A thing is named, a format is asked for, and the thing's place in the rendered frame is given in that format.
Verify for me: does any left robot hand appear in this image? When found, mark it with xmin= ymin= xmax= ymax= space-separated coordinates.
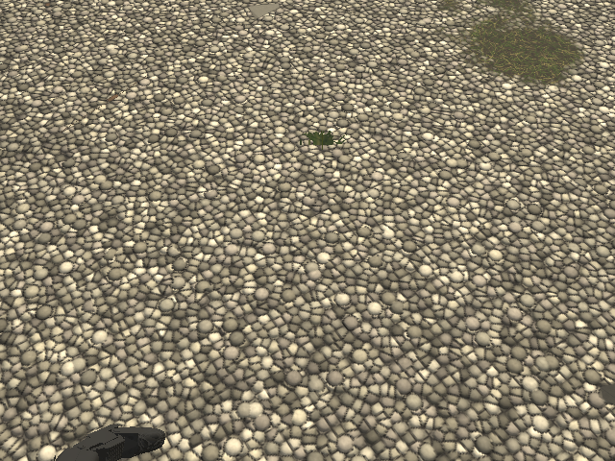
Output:
xmin=54 ymin=425 xmax=165 ymax=461

